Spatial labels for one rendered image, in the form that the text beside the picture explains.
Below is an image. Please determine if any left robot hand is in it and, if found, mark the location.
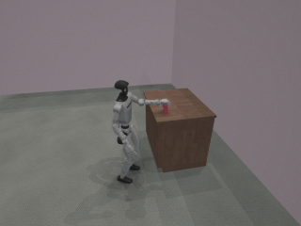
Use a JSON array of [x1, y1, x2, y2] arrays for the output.
[[159, 99, 171, 109]]

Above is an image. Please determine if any sponge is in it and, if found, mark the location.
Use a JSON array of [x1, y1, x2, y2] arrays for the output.
[[163, 104, 168, 115]]

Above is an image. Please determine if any right robot forearm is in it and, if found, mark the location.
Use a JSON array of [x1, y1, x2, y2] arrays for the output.
[[112, 124, 130, 146]]

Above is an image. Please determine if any robot left upper arm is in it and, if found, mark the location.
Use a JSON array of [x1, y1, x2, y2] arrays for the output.
[[127, 92, 145, 106]]

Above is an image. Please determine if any left robot forearm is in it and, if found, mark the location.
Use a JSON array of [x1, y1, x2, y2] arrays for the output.
[[144, 99, 161, 105]]

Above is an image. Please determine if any table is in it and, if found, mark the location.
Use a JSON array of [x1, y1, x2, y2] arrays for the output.
[[143, 88, 217, 173]]

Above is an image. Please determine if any humanoid robot head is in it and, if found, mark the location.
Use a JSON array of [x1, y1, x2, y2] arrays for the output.
[[114, 80, 129, 103]]

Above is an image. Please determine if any robot right upper arm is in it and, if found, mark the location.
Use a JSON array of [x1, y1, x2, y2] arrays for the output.
[[111, 103, 122, 128]]

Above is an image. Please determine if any right robot hand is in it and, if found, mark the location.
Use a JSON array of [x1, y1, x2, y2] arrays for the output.
[[125, 144, 138, 159]]

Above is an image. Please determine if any robot left thigh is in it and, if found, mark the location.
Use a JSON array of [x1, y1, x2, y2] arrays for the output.
[[130, 124, 140, 153]]

